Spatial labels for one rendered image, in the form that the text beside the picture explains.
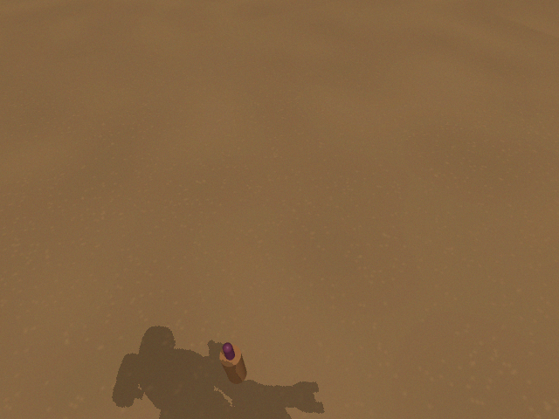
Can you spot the bottle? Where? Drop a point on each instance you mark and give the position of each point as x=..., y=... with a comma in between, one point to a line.
x=233, y=363

